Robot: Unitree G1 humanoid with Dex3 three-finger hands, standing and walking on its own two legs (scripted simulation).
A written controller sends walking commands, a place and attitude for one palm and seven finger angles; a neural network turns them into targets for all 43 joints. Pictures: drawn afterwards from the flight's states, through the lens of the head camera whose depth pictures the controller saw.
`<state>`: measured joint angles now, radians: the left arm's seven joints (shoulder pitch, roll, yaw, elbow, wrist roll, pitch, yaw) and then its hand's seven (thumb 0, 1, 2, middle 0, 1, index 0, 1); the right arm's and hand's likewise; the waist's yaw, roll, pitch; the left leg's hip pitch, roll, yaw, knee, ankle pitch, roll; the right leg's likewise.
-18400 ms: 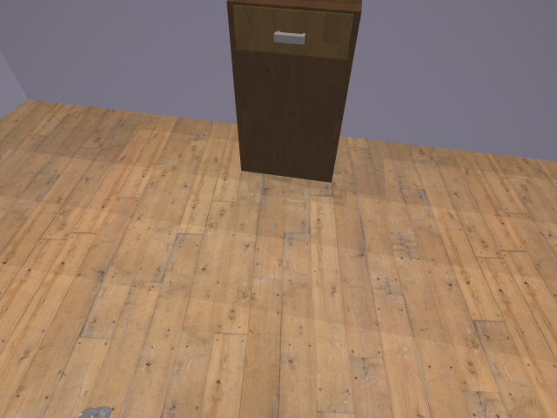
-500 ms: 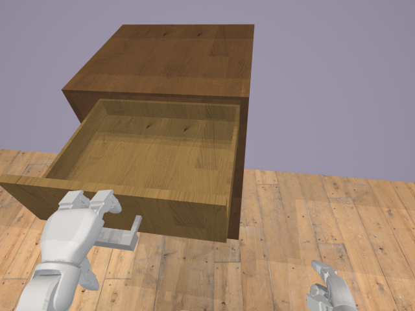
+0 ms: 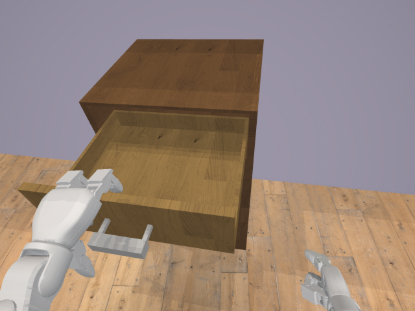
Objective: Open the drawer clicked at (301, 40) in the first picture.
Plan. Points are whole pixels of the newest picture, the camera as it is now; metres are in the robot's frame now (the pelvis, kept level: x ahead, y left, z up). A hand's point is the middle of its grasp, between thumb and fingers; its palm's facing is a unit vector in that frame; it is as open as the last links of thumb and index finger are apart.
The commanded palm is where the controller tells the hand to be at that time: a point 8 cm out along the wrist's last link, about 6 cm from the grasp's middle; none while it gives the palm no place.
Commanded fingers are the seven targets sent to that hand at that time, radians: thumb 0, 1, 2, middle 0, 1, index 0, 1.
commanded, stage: lift the hand off the handle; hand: left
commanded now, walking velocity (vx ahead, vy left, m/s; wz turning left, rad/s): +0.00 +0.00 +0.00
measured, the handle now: (123, 235) +0.26 +0.23 -0.01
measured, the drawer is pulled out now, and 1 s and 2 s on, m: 0.30 0.30 0.30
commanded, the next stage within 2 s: draw the hand back to the body in 0.28 s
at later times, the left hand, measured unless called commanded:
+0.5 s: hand (85, 220) +0.21 +0.23 +0.13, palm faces +0.06 -0.11 -0.99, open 13.8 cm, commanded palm +0.19 +0.23 +0.20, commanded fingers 0.00 -0.50 0.30 -0.30 -1.20 -0.30 -1.20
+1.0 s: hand (61, 233) +0.19 +0.25 +0.13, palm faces +0.06 -0.08 -0.99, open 13.8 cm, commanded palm +0.16 +0.25 +0.19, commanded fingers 0.00 -0.43 0.33 -0.29 -1.15 -0.29 -1.15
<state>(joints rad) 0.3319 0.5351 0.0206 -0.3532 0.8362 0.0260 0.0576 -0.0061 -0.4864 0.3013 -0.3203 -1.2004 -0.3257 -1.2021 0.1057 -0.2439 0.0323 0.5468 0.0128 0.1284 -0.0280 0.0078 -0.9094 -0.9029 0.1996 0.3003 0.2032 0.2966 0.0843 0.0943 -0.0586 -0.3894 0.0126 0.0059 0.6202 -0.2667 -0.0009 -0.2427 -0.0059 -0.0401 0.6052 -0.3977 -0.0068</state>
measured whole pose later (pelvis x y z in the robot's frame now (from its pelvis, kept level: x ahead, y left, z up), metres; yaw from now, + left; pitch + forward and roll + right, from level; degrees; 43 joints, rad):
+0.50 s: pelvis +0.00 +0.00 +0.00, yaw +0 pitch +1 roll +0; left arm 0.38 0.58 0.07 -0.47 0.78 0.02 -0.01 -0.01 -0.49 0.30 -0.32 -1.20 -0.32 -1.20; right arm 0.11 -0.26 0.04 0.52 0.02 0.12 -0.01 0.01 -0.91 -0.90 0.20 0.30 0.20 0.30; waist 0.08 0.10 -0.04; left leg -0.35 0.02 0.00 0.58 -0.25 0.00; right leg -0.20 0.00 -0.04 0.55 -0.37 -0.01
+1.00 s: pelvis +0.00 +0.00 +0.00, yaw +0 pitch +2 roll -1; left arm 0.51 0.62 0.17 -0.51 0.73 -0.01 0.02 -0.01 -0.49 0.30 -0.32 -1.20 -0.32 -1.20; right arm 0.13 -0.27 0.03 0.50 0.03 0.13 -0.01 0.01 -0.91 -0.90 0.20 0.30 0.20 0.30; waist 0.09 0.10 -0.05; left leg -0.39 0.02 -0.01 0.63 -0.27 0.00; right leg -0.22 0.01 -0.05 0.58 -0.38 -0.01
